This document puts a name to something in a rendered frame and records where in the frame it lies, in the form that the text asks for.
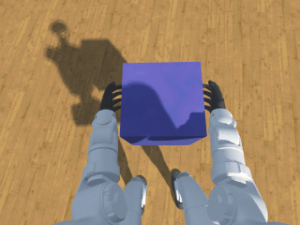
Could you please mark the carton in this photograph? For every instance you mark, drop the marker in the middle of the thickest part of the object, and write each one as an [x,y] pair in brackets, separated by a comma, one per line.
[162,103]

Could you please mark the robot right thigh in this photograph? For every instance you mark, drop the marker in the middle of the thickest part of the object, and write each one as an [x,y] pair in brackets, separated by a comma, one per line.
[194,200]

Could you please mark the right robot upper arm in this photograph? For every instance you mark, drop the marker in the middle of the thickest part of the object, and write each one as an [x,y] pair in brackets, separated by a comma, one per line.
[232,205]

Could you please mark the robot right forearm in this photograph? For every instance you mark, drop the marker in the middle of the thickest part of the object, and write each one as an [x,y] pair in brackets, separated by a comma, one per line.
[229,166]

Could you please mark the left robot hand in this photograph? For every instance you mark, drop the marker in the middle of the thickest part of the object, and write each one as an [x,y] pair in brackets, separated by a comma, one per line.
[108,100]

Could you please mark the robot left forearm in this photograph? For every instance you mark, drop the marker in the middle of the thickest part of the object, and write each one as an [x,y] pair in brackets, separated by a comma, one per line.
[102,157]

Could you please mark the right robot foot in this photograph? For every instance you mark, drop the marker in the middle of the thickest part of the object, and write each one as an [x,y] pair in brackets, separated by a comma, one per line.
[179,205]

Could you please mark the left robot upper arm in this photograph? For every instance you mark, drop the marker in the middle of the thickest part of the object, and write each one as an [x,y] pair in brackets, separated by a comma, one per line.
[102,204]

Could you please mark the right robot hand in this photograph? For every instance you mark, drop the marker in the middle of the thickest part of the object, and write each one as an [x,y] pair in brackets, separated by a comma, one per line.
[217,100]

